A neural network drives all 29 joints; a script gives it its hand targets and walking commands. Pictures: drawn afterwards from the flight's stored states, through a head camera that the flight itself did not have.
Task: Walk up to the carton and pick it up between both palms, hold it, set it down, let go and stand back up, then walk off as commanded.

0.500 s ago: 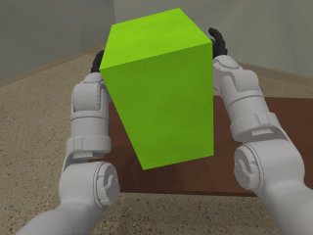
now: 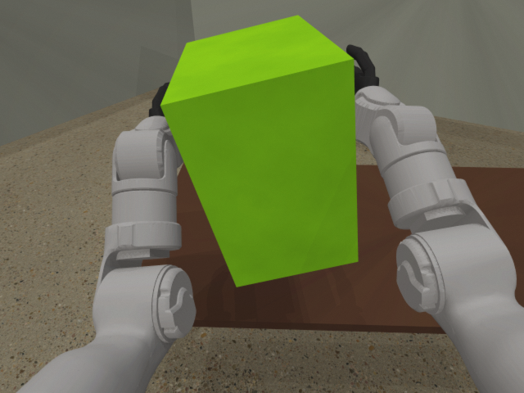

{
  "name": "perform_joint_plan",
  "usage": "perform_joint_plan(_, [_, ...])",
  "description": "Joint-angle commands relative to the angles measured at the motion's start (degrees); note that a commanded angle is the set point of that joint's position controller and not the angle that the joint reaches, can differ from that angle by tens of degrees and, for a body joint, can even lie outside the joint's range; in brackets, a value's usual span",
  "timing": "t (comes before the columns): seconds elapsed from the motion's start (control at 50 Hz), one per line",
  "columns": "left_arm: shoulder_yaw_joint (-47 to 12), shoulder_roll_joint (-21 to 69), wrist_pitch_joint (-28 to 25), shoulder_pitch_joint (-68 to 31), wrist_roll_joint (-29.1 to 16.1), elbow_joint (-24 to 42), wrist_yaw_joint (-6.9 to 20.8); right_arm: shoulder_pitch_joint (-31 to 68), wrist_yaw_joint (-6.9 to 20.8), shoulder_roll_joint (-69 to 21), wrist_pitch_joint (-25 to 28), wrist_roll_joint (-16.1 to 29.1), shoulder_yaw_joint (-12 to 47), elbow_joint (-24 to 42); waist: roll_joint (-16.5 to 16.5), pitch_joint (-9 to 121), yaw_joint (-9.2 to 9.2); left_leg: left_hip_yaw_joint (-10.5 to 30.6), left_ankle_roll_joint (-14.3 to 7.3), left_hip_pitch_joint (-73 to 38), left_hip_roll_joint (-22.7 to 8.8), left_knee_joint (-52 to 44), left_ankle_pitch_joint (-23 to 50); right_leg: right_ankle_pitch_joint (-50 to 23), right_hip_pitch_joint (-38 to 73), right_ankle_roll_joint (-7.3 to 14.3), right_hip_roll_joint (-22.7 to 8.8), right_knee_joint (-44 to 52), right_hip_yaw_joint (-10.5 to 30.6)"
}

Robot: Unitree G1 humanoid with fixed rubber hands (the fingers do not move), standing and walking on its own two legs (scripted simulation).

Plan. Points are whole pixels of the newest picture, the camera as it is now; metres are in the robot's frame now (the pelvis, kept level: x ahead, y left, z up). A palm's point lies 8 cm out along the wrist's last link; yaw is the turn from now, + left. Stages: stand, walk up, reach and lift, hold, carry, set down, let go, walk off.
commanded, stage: hold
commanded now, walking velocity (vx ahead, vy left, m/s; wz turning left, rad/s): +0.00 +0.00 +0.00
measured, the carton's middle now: (268, 146) +0.41 -0.01 +0.25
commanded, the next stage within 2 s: none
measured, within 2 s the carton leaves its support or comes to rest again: neither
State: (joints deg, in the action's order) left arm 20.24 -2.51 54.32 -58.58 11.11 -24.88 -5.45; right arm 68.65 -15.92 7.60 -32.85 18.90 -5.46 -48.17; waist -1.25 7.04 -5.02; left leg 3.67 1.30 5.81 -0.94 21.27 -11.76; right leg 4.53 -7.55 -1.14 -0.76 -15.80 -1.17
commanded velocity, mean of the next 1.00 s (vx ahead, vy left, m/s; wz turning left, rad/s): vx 0.00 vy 0.00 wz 0.00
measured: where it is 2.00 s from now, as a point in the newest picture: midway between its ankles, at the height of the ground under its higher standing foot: outside the picture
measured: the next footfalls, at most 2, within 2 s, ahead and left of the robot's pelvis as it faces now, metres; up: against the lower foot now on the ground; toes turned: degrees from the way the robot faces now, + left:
none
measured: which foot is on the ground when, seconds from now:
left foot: down 0.00-1.00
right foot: down 0.00-1.00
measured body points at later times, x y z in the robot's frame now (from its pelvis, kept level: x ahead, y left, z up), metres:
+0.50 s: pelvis +0.01 +0.00 +0.00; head -0.06 +0.02 +0.45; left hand +0.41 +0.14 +0.29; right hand +0.41 -0.14 +0.33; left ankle +0.00 +0.13 -0.75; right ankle +0.05 -0.13 -0.75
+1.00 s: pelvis +0.01 +0.00 +0.00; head -0.07 +0.01 +0.44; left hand +0.40 +0.14 +0.30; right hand +0.40 -0.13 +0.34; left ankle +0.00 +0.13 -0.75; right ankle +0.05 -0.13 -0.75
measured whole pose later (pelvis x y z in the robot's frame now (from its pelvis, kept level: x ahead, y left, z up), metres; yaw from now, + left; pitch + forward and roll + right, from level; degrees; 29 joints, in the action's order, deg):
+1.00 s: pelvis +0.01 +0.00 +0.00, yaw +0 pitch -3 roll -1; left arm 21.8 -3.5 56.0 -60.0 12.0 -25.2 -2.8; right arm 70.6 -18.2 8.0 -37.2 20.8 -4.1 -48.1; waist -0.4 8.2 -4.6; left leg 3.7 1.5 5.8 -1.1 20.9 -12.0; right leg 5.0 -7.8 -1.1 -0.6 -15.9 -1.2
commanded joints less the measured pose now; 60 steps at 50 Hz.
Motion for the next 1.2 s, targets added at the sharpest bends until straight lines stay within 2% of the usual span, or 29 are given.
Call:
perform_joint_plan(0.0, [-21.0,31.3,-8.0,-55.4,-6.0,8.5,7.8,41.8,5.7,-42.5,-4.6,13.1,18.1,9.2,6.4,20.9,2.06,-2.6,2.9,10.4,2.9,-6.4,2.7,-1.5,19.7,-0.7,7.0,-2.3,-0.3])
perform_joint_plan(0.04, [-19.5,30.9,-7.5,-52.3,-5.1,5.6,8.4,41.8,5.7,-41.5,-4.7,11.8,17.2,9.2,5.6,19.9,1.53,-2.5,2.6,10.7,2.4,-7.1,2.0,-1.8,20.1,-0.9,7.0,-2.3,-0.5])
perform_joint_plan(0.08, [-18.6,30.0,-7.2,-51.9,-3.5,3.6,9.2,39.4,6.0,-39.4,-5.1,11.7,15.7,5.8,8.9,17.0,1.44,-3.2,3.1,12.0,2.5,-8.7,-0.1,-0.4,21.1,-0.4,7.2,-2.7,-0.7])
perform_joint_plan(0.12, [-20.2,30.3,-8.0,-55.9,-4.7,7.6,9.9,40.4,5.9,-40.1,-4.8,10.9,14.8,6.0,8.3,20.9,-0.15,-2.7,3.5,11.2,2.2,-8.3,0.7,-2.0,22.0,-0.5,7.1,-2.8,-0.9])
perform_joint_plan(0.14, [-19.3,30.0,-7.5,-54.3,-4.6,4.4,10.4,41.2,6.0,-39.3,-4.9,11.2,15.2,6.3,7.5,17.3,0.69,-2.9,3.3,13.2,2.2,-9.2,-1.2,0.1,21.5,-0.5,7.2,-2.4,-0.7])
perform_joint_plan(0.34, [-20.7,29.5,-7.6,-52.3,-6.1,9.3,9.9,42.1,5.2,-42.0,-5.1,14.9,20.8,13.2,6.1,25.0,2.62,-3.3,3.5,7.1,4.0,-4.3,13.2,-7.5,23.1,-0.8,7.8,-2.6,-0.3])
perform_joint_plan(0.36, [-21.9,30.0,-7.4,-52.7,-6.7,10.3,10.1,40.1,4.8,-40.9,-5.5,14.6,19.7,12.2,6.8,24.5,0.86,-2.3,3.8,6.9,3.3,-4.4,13.7,-8.2,22.8,-0.4,7.8,-2.7,-0.2])
perform_joint_plan(0.4, [-22.9,30.4,-6.8,-52.1,-6.2,12.3,10.2,40.2,4.4,-40.9,-5.8,15.9,20.4,14.6,9.3,25.4,0.52,-2.7,4.4,5.1,4.1,-3.2,16.0,-8.3,22.9,-0.8,7.9,-3.0,-0.5])
perform_joint_plan(0.42, [-23.0,30.2,-6.7,-52.3,-7.7,12.6,10.1,42.4,4.3,-40.8,-5.9,16.5,21.0,17.2,7.0,27.4,1.03,-2.6,4.2,4.4,3.8,-3.5,16.7,-8.2,22.9,-0.9,8.1,-2.6,-0.8])
perform_joint_plan(0.44, [-23.9,30.3,-6.6,-52.4,-7.6,13.1,9.9,39.9,4.1,-40.3,-6.1,15.7,20.4,15.3,9.5,26.1,0.39,-3.0,4.7,4.4,3.9,-3.6,16.0,-8.3,22.0,-0.8,7.6,-2.8,-0.4])
perform_joint_plan(0.46, [-24.7,31.3,-6.8,-52.5,-9.1,14.7,9.9,43.2,3.8,-41.5,-5.5,17.1,22.0,19.9,8.0,29.8,0.97,-2.6,4.8,4.5,4.1,-2.4,20.4,-11.7,23.5,-0.9,8.2,-3.7,-0.4])
perform_joint_plan(0.52, [-22.2,29.7,-6.2,-51.7,-7.8,10.4,10.1,40.7,3.5,-40.5,-6.9,15.9,19.6,15.7,7.7,24.5,0.44,-3.1,4.1,6.7,4.2,-3.6,13.7,-7.0,21.8,-1.0,7.6,-2.6,0.1])
perform_joint_plan(0.54, [-25.8,32.1,-7.0,-55.4,-9.4,15.1,10.1,41.0,3.7,-41.3,-6.3,15.8,19.6,15.7,10.1,28.4,-1.17,-2.4,5.5,5.2,3.6,-3.2,16.4,-9.3,22.2,-0.8,7.7,-3.7,-0.7])
perform_joint_plan(0.58, [-23.4,30.6,-6.7,-55.2,-8.4,13.9,10.1,42.8,3.9,-41.3,-6.4,16.2,19.5,16.5,9.3,27.0,0.89,-2.8,4.4,5.9,4.1,-3.7,14.2,-6.5,21.4,-0.6,7.8,-2.7,-0.2])
perform_joint_plan(0.66, [-22.7,31.3,-6.3,-54.2,-8.0,13.6,9.8,42.3,3.8,-41.5,-6.9,16.4,20.2,16.9,8.0,27.4,0.72,-2.4,4.3,6.1,3.9,-3.0,16.2,-9.2,22.0,-0.8,8.1,-3.0,0.0])
perform_joint_plan(0.7, [-19.5,29.9,-6.3,-52.6,-6.9,10.2,9.7,43.6,4.2,-42.1,-6.9,16.8,21.1,16.6,5.3,24.9,3.24,-2.8,3.5,7.5,4.1,-3.9,13.4,-6.7,22.5,-1.1,8.0,-3.0,-0.4])
perform_joint_plan(0.72, [-20.1,29.9,-6.3,-51.9,-7.5,7.7,9.9,44.0,4.2,-41.6,-6.8,16.4,20.4,15.7,6.0,24.4,3.05,-3.2,3.4,7.7,4.3,-4.6,11.1,-5.1,21.7,-0.8,7.8,-2.0,-0.2])
perform_joint_plan(0.74, [-20.4,30.6,-6.3,-51.8,-6.9,8.1,10.1,41.4,4.0,-40.9,-7.2,15.6,18.9,13.7,6.3,22.3,1.11,-2.2,4.1,8.3,3.4,-5.0,11.6,-6.3,21.5,-0.8,7.9,-2.5,-0.3])
perform_joint_plan(0.76, [-19.0,29.6,-6.3,-51.3,-6.0,8.1,10.4,41.6,4.1,-41.4,-7.2,15.7,19.0,14.4,5.6,22.2,2.25,-2.7,3.5,8.0,4.0,-4.6,11.3,-6.4,21.9,-1.1,7.7,-2.3,0.1])
perform_joint_plan(0.78, [-19.9,29.7,-6.4,-52.4,-6.9,8.9,11.0,40.0,4.1,-40.0,-7.3,15.0,17.7,12.7,6.1,21.6,0.42,-2.5,3.9,8.2,3.5,-5.6,9.9,-5.5,22.1,-0.8,7.7,-2.5,-0.3])
perform_joint_plan(0.8, [-20.2,29.7,-6.5,-54.2,-6.6,8.2,10.8,42.0,4.2,-40.4,-7.1,14.5,17.2,12.3,6.5,21.3,0.48,-2.5,3.7,9.8,3.7,-6.0,7.1,-3.9,22.3,-1.0,7.5,-2.5,-0.4])
perform_joint_plan(0.9, [-20.0,30.1,-7.3,-54.8,-7.1,9.6,10.6,42.7,5.0,-41.8,-6.4,15.6,18.8,12.9,6.4,25.0,2.33,-2.3,3.4,9.7,3.3,-5.9,8.8,-5.6,22.7,-0.7,7.7,-3.3,0.0])
perform_joint_plan(0.94, [-18.2,29.8,-6.6,-52.3,-5.3,4.6,11.0,42.8,5.0,-39.7,-6.8,14.3,16.6,11.7,6.4,20.3,1.82,-2.4,3.4,11.9,3.5,-7.3,6.0,-3.8,22.2,-0.6,7.8,-2.8,-0.3])
perform_joint_plan(0.96, [-19.4,30.7,-7.1,-50.6,-6.3,7.1,10.9,43.6,5.0,-41.1,-6.0,15.5,18.9,15.4,6.0,25.2,2.75,-2.7,3.5,8.8,3.7,-6.2,11.0,-7.2,23.6,-0.7,8.1,-3.1,-0.2])
perform_joint_plan(0.98, [-20.8,31.2,-7.0,-52.4,-6.7,8.4,11.0,40.4,4.8,-39.0,-6.5,14.1,16.8,12.3,8.7,22.5,0.08,-2.1,4.4,9.6,3.2,-6.6,9.6,-6.1,22.7,-0.3,8.2,-3.0,0.0])
perform_joint_plan(1.0, [-19.8,29.9,-7.5,-55.0,-6.7,9.9,10.8,41.8,5.0,-40.9,-6.6,15.1,18.5,12.5,5.8,24.0,1.84,-1.9,3.8,9.8,3.3,-6.6,9.6,-5.2,23.3,-0.8,8.3,-3.5,-0.6])
perform_joint_plan(1.06, [-21.0,29.7,-6.9,-53.0,-7.3,8.3,10.9,41.2,4.6,-39.5,-6.9,14.4,17.8,13.2,7.0,22.7,-0.18,-2.4,4.3,8.2,3.7,-5.4,11.8,-5.9,21.6,-0.6,7.9,-2.3,0.0])
perform_joint_plan(1.1, [-20.9,29.4,-7.1,-53.0,-7.6,8.7,11.1,43.6,4.4,-41.1,-6.5,15.0,18.7,15.3,5.6,24.1,1.18,-2.9,3.7,8.2,4.0,-4.7,10.1,-5.3,22.1,-1.1,7.4,-2.4,0.0])
perform_joint_plan(1.18, [-21.3,30.4,-7.0,-54.3,-7.3,8.3,10.7,44.9,4.4,-40.8,-6.4,14.9,18.4,15.2,6.6,24.9,0.75,-2.6,4.2,7.8,3.7,-4.9,12.1,-5.5,21.6,-0.9,7.8,-2.8,-0.2])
